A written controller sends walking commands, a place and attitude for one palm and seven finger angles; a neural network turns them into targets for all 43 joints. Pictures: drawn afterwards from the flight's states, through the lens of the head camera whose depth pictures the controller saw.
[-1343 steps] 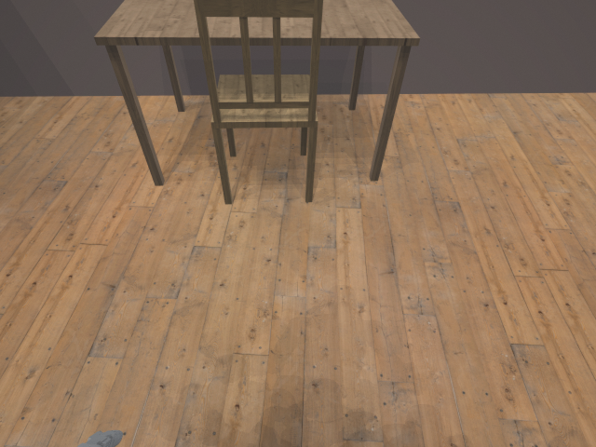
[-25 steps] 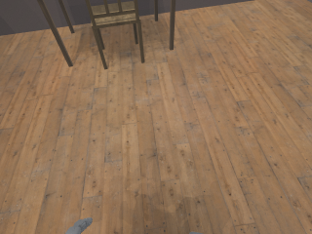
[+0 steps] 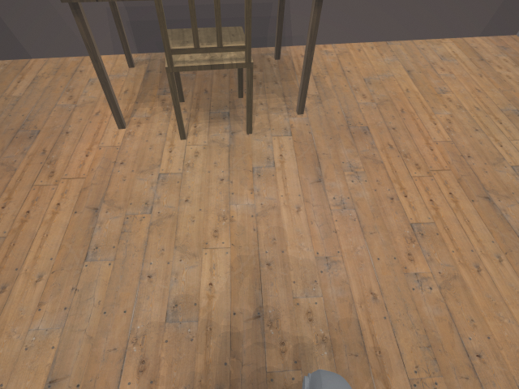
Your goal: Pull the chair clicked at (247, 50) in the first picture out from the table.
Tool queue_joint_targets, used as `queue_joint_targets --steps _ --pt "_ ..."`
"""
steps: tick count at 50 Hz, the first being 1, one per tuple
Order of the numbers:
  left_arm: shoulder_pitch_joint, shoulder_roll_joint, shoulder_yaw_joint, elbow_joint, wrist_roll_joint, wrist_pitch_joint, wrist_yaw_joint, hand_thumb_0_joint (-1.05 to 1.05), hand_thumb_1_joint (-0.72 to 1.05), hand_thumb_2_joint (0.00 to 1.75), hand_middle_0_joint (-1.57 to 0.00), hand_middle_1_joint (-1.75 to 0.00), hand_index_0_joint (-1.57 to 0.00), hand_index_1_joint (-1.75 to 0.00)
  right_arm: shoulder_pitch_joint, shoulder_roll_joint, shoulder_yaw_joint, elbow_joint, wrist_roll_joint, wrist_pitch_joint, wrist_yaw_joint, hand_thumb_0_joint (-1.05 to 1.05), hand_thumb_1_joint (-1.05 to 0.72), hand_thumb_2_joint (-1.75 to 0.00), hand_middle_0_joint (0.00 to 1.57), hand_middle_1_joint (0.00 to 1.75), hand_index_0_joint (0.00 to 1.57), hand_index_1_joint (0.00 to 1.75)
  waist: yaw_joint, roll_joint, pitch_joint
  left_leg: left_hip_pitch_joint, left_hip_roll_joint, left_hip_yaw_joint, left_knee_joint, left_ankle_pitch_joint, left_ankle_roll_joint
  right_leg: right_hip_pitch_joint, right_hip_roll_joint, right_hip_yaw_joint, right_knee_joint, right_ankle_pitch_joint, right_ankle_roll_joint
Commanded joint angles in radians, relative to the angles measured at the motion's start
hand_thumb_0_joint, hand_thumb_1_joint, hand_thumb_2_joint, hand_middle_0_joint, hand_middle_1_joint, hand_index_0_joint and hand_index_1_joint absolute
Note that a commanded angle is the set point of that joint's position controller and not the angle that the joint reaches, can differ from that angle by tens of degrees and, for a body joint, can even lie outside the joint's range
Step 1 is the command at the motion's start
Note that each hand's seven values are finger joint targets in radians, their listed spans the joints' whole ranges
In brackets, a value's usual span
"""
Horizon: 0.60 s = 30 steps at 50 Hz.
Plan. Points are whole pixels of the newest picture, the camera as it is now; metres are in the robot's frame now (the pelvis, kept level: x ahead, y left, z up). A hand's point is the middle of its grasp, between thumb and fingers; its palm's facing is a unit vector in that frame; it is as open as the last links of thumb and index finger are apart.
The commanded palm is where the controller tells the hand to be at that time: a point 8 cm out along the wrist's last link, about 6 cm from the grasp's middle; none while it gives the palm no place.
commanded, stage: walk to a spot facing it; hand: left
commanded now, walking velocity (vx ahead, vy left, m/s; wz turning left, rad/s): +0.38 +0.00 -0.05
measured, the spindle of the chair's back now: (192, 12) +1.51 +0.39 -0.08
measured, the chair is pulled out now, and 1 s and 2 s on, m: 0.00 0.00 0.00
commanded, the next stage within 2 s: take the last steps up to it in 1.68 s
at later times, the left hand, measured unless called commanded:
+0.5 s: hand (210, 346) +0.22 +0.11 -0.17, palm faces +0.08 -0.98 -0.18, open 7.2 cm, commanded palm none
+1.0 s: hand (212, 223) +0.48 +0.14 -0.16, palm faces +0.04 -0.98 -0.20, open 7.4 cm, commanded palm none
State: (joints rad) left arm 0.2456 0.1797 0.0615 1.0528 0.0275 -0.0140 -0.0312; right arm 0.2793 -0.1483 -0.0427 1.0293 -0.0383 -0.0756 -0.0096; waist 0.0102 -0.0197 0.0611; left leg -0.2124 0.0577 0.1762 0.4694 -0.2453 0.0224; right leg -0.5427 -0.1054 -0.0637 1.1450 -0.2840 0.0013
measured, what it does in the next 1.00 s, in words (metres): walks ahead: right foot, then left foot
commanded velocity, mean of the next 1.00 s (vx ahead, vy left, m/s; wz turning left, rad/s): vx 0.38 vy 0.00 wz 0.03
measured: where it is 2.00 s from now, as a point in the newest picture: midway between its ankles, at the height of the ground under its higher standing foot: (276, 247)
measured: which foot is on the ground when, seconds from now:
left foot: down 0.00-0.22, up 0.24-0.64, down 0.66-1.00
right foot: up 0.00-0.20, down 0.22-0.66, up 0.68-1.00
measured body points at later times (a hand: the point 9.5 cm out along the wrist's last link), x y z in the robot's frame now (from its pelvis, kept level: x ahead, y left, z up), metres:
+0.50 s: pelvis +0.21 -0.07 +0.00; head +0.23 -0.07 +0.45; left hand +0.22 +0.16 -0.15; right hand +0.26 -0.31 -0.15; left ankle +0.26 +0.07 -0.69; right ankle +0.19 -0.16 -0.74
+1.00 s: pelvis +0.40 -0.05 +0.00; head +0.43 -0.05 +0.45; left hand +0.48 +0.20 -0.14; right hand +0.39 -0.28 -0.15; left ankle +0.37 +0.06 -0.74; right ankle +0.50 -0.20 -0.70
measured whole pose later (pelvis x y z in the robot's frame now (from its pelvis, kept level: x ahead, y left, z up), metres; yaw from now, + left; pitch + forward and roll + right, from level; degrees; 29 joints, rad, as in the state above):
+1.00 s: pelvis +0.40 -0.05 +0.00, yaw +1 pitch +0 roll +1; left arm 0.16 0.19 0.07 1.00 0.03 -0.01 -0.03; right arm 0.34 -0.17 -0.06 1.07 -0.04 -0.05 -0.01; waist -0.02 0.00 0.06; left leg -0.11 0.04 0.19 0.37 -0.25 0.01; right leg -0.54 -0.15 -0.07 0.79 -0.19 0.03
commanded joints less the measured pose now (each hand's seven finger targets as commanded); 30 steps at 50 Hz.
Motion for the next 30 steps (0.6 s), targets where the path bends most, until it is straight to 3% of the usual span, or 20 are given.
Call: queue_joint_targets --steps 1,4,7,8,9,10,11,12,13,15,17,18,22,26,27,29,30 --pt "-0.038 0.018 0.005 -0.083 -0.003 -0.005 -0.004 0.00 0.90 0.90 -0.20 -0.30 -0.20 -0.30 0.106 -0.138 -0.031 -0.007 0.008 -0.009 -0.010 0.00 -0.90 -0.90 0.20 0.30 0.20 0.30 -0.015 0.144 0.028 0.023 0.239 -0.144 -0.299 0.066 0.123 -0.024 -0.049 0.002 -0.244 0.085 0.024" --pt "-0.098 0.020 0.009 -0.105 -0.003 -0.011 -0.008 0.00 0.90 0.90 -0.20 -0.30 -0.20 -0.30 0.127 -0.140 -0.034 0.005 0.006 -0.002 -0.007 0.00 -0.90 -0.90 0.20 0.30 0.20 0.30 -0.030 0.126 0.030 0.039 0.238 -0.124 -0.276 0.063 0.118 0.035 -0.031 -0.034 -0.425 0.128 0.027" --pt "-0.078 0.041 0.015 -0.100 -0.001 -0.019 -0.008 0.00 0.90 0.90 -0.20 -0.30 -0.20 -0.30 0.133 -0.152 -0.040 0.012 0.002 0.008 -0.003 0.00 -0.90 -0.90 0.20 0.30 0.20 0.30 -0.013 0.108 0.003 0.038 0.230 -0.108 -0.184 0.021 0.092 0.167 0.004 -0.075 -0.539 0.146 0.019" --pt "-0.039 0.053 0.021 -0.088 0.001 -0.023 -0.006 0.00 0.90 0.90 -0.20 -0.30 -0.20 -0.30 0.138 -0.142 -0.038 0.015 0.002 0.011 -0.003 0.00 -0.90 -0.90 0.20 0.30 0.20 0.30 0.006 0.078 -0.010 0.011 0.212 -0.095 -0.126 0.022 0.075 0.250 0.017 -0.085 -0.576 0.153 0.013" --pt "0.051 0.085 0.029 -0.058 0.004 -0.031 -0.003 0.00 0.90 0.90 -0.20 -0.30 -0.20 -0.30 0.147 -0.129 -0.034 0.021 0.004 0.012 0.000 0.00 -0.90 -0.90 0.20 0.30 0.20 0.30 0.046 0.013 -0.045 -0.025 0.159 -0.051 0.010 0.057 0.051 0.381 0.035 -0.084 -0.610 0.129 0.004" --pt "0.196 0.153 0.048 -0.012 0.008 -0.044 0.005 0.00 0.90 0.90 -0.20 -0.30 -0.20 -0.30 0.154 -0.100 -0.029 0.019 0.011 0.013 0.006 0.00 -0.90 -0.90 0.20 0.30 0.20 0.30 0.109 -0.122 -0.120 -0.172 0.085 0.014 0.280 -0.007 0.019 0.601 -0.075 0.058 -0.664 0.033 -0.040" --pt "0.310 0.271 0.074 0.018 0.003 -0.049 0.017 0.00 0.90 0.90 -0.20 -0.30 -0.20 -0.30 0.170 -0.042 -0.015 -0.008 0.021 0.016 0.013 0.00 -0.90 -0.90 0.20 0.30 0.20 0.30 0.131 -0.415 -0.198 -0.408 -0.038 0.029 0.608 -0.353 -0.013 0.776 -0.319 0.431 -0.821 -0.010 -0.136" --pt "0.312 0.259 0.063 0.013 -0.010 -0.042 0.032 0.00 0.90 0.90 -0.20 -0.30 -0.20 -0.30 0.095 -0.091 -0.022 -0.038 0.024 0.029 0.016 0.00 -0.90 -0.90 0.20 0.30 0.20 0.30 0.133 -0.310 -0.163 -0.463 -0.005 -0.096 0.774 -0.359 -0.001 0.711 -0.363 0.529 -0.916 -0.110 -0.177" --pt "0.235 0.202 0.059 0.006 -0.005 -0.046 0.038 0.00 0.90 0.90 -0.20 -0.30 -0.20 -0.30 0.043 -0.083 -0.032 -0.032 0.021 0.026 0.016 0.00 -0.90 -0.90 0.20 0.30 0.20 0.30 0.111 -0.276 -0.089 -0.505 0.043 -0.150 0.836 -0.224 0.004 0.628 -0.321 0.454 -0.921 -0.106 -0.159" --pt "0.115 0.123 0.028 -0.030 -0.006 -0.050 0.038 0.00 0.90 0.90 -0.20 -0.30 -0.20 -0.30 0.025 -0.071 -0.030 -0.027 0.014 0.025 0.013 0.00 -0.90 -0.90 0.20 0.30 0.20 0.30 0.043 -0.142 -0.040 -0.448 0.093 -0.178 0.796 -0.082 -0.007 0.460 -0.276 0.277 -0.925 -0.033 -0.133" --pt "0.064 0.076 0.015 -0.035 0.001 -0.061 0.040 0.00 0.90 0.90 -0.20 -0.30 -0.20 -0.30 0.072 -0.033 -0.027 0.002 0.010 0.041 0.019 0.00 -0.90 -0.90 0.20 0.30 0.20 0.30 -0.008 -0.108 -0.030 -0.340 0.099 -0.155 0.708 -0.025 -0.018 0.339 -0.229 0.135 -0.955 0.014 -0.107" --pt "0.062 0.068 0.011 -0.033 0.003 -0.066 0.039 0.00 0.90 0.90 -0.20 -0.30 -0.20 -0.30 0.084 -0.024 -0.024 0.008 0.007 0.049 0.021 0.00 -0.90 -0.90 0.20 0.30 0.20 0.30 -0.020 -0.100 -0.019 -0.326 0.097 -0.142 0.666 -0.012 -0.026 0.310 -0.219 0.093 -0.969 0.025 -0.108" --pt "0.100 0.080 0.012 -0.007 0.004 -0.078 0.039 0.00 0.90 0.90 -0.20 -0.30 -0.20 -0.30 0.003 -0.008 -0.023 -0.030 0.009 0.051 0.034 0.00 -0.90 -0.90 0.20 0.30 0.20 0.30 -0.008 -0.069 0.007 -0.345 0.092 -0.102 0.417 0.025 -0.046 0.376 -0.203 0.038 -0.974 0.117 -0.141" --pt "0.158 0.112 0.010 0.021 0.000 -0.077 0.034 0.00 0.90 0.90 -0.20 -0.30 -0.20 -0.30 -0.109 -0.022 -0.013 -0.072 0.010 0.032 0.040 0.00 -0.90 -0.90 0.20 0.30 0.20 0.30 0.029 -0.051 0.002 -0.328 0.060 -0.061 0.219 0.022 -0.039 0.482 -0.214 0.043 -0.919 0.214 -0.154" --pt "0.166 0.113 0.010 0.027 0.002 -0.076 0.035 0.00 0.90 0.90 -0.20 -0.30 -0.20 -0.30 -0.117 -0.030 -0.015 -0.080 0.011 0.027 0.041 0.00 -0.90 -0.90 0.20 0.30 0.20 0.30 0.028 -0.066 0.003 -0.303 0.057 -0.059 0.190 0.011 -0.032 0.492 -0.225 0.056 -0.900 0.233 -0.155" --pt "0.149 0.125 0.011 0.030 0.001 -0.071 0.034 0.00 0.90 0.90 -0.20 -0.30 -0.20 -0.30 -0.098 -0.048 -0.018 -0.078 0.011 0.021 0.037 0.00 -0.90 -0.90 0.20 0.30 0.20 0.30 0.001 -0.062 0.012 -0.202 0.035 -0.035 0.120 0.022 -0.021 0.460 -0.225 0.037 -0.852 0.257 -0.141" --pt "0.132 0.132 0.012 0.030 -0.002 -0.067 0.032 0.00 0.90 0.90 -0.20 -0.30 -0.20 -0.30 -0.049 -0.062 -0.023 -0.062 0.009 0.018 0.034 0.00 -0.90 -0.90 0.20 0.30 0.20 0.30 -0.030 -0.043 0.003 -0.088 0.003 -0.001 0.076 0.043 -0.015 0.408 -0.201 -0.002 -0.781 0.293 -0.123"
